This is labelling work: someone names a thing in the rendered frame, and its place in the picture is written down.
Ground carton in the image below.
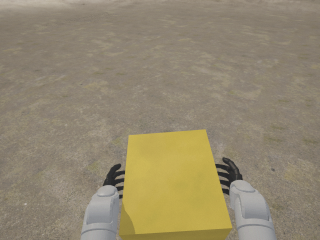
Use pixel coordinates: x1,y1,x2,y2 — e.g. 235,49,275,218
119,129,233,240

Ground right robot forearm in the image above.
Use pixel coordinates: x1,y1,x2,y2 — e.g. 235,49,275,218
229,180,277,240

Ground left robot hand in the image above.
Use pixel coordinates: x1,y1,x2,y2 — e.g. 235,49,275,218
103,163,125,199

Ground left robot forearm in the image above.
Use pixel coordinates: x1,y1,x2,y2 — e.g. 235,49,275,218
80,185,120,240

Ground right robot hand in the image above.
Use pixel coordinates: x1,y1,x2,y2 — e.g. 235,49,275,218
215,157,243,195

